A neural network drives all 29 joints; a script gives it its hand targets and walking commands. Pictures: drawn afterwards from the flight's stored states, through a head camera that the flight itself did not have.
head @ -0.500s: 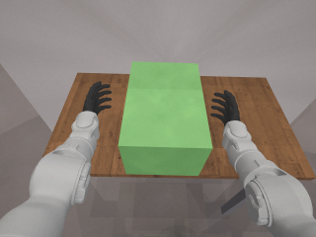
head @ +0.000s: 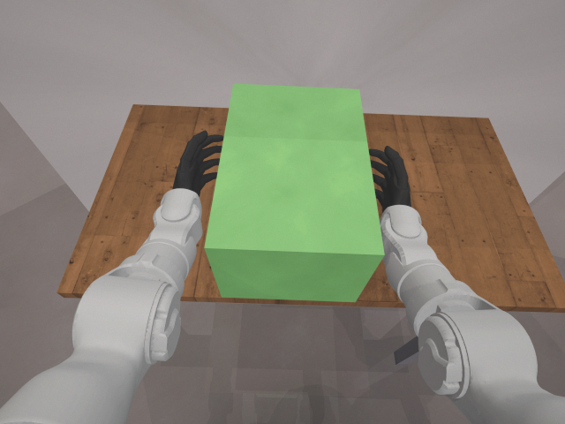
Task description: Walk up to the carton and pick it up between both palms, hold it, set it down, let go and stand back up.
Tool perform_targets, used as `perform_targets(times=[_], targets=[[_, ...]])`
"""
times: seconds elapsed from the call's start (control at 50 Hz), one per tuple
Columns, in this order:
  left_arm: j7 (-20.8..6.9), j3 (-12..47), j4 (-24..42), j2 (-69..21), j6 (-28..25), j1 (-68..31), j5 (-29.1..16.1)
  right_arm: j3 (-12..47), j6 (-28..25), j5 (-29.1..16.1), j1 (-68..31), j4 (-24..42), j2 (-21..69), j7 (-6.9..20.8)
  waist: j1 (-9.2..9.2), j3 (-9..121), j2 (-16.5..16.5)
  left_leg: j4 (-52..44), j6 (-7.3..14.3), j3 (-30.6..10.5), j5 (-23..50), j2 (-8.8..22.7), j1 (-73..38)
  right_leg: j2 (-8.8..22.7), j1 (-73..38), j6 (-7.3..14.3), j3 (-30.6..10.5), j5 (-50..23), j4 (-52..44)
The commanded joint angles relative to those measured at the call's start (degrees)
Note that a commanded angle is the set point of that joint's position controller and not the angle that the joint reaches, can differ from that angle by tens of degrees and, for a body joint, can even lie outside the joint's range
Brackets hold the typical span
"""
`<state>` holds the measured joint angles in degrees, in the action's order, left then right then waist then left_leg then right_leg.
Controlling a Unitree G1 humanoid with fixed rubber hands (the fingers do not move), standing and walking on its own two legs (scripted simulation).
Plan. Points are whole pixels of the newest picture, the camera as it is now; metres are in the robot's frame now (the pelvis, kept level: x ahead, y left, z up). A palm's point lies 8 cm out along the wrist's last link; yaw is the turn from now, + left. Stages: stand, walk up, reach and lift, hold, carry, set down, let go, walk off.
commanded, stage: reach and lift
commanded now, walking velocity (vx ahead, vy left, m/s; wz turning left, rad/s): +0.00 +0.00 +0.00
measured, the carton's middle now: (292, 189) +0.48 +0.02 +0.03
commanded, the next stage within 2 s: none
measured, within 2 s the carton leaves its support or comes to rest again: leaves its support in 1.76 s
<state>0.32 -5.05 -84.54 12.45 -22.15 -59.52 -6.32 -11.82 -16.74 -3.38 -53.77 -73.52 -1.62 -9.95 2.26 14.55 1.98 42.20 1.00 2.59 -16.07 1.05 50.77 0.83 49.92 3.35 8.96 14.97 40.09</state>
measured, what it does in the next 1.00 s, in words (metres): stands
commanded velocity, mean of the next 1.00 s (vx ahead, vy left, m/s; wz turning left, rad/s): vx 0.00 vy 0.00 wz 0.00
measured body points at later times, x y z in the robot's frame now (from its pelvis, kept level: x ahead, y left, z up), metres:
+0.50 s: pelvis +0.02 +0.02 +0.03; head +0.10 +0.04 +0.48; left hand +0.45 +0.18 +0.06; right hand +0.42 -0.12 +0.05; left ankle +0.02 +0.10 -0.70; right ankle +0.03 -0.08 -0.70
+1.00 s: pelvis +0.03 +0.02 +0.04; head +0.11 +0.04 +0.48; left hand +0.45 +0.18 +0.06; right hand +0.42 -0.12 +0.05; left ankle +0.02 +0.10 -0.70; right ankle +0.03 -0.08 -0.70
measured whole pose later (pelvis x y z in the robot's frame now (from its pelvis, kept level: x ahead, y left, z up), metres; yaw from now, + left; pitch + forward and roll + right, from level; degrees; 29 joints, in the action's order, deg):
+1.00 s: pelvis +0.03 +0.02 +0.04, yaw -1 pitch +13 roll -2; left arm 2.4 -28.6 -69.3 1.5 -20.7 -44.9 21.8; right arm -38.9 -22.4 28.6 -38.6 -60.7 7.2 -4.5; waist -0.5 4.9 0.8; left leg 25.9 2.2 3.6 -12.6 0.6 26.5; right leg -0.6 24.1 1.5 7.7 8.6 19.5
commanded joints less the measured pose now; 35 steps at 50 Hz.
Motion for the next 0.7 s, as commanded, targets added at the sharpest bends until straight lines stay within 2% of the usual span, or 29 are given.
perform_targets(times=[0.0,0.08,0.14,0.2,0.28,0.52,0.68], targets=[[-1.84,-8.96,14.57,-2.73,-1.85,-25.49,12.39,-4.04,-5.05,11.05,-25.13,14.37,7.75,1.97,-3.02,38.37,-4.78,-5.49,-3.12,1.34,24.37,-1.69,-13.53,0.83,-44.28,-4.55,-8.61,-29.15,-2.51],[-4.55,-8.49,9.62,-21.03,-3.35,-24.18,19.07,-7.44,-6.67,23.7,-24.87,13.87,25.92,7.63,-3.84,32.82,-8.18,-7.24,-4.04,1.05,22.83,-0.87,-21.67,0.19,-39.6,-2.93,-6.14,-25.8,-5.69],[-5.44,-10.12,6.77,-28.9,-4.99,-22.07,22.87,-9.97,-7.63,30.04,-23.55,11.28,32.55,10.54,-3.53,29.0,-7.44,-8.04,-3.79,0.02,24.32,0.04,-26.38,-0.13,-38.28,-1.84,-5.18,-24.24,-7.65],[-5.53,-11.99,6.49,-29.45,-5.8,-20.01,24.35,-11.0,-7.77,33.67,-20.9,9.88,33.86,11.61,-2.79,25.8,-5.12,-9.73,-2.99,-0.31,25.4,0.4,-26.74,-0.11,-41.25,-2.28,-4.92,-25.25,-9.03],[-5.23,-12.57,7.43,-29.53,-5.92,-19.16,24.68,-11.32,-7.89,35.21,-18.91,8.99,34.25,12.27,-2.27,23.1,-3.52,-11.48,-2.84,-0.42,26.41,0.83,-28.26,-0.42,-42.45,-2.65,-4.72,-24.77,-10.84],[-3.11,-12.73,13.11,-32.51,-3.03,-16.39,28.19,-12.85,-8.34,35.47,-17.18,9.81,34.14,12.72,-2.91,22.47,-6.0,-13.34,-4.18,-0.47,31.25,1.21,-35.01,-1.13,-41.02,-1.44,-4.14,-21.84,-15.85],[-3.0,-13.55,15.78,-35.49,-1.33,-14.48,30.36,-12.99,-8.7,36.35,-16.87,11.25,35.85,12.93,-3.22,22.27,-5.39,-14.75,-3.97,-0.15,31.38,0.97,-34.72,-0.93,-44.29,-1.62,-4.13,-23.52,-17.11]])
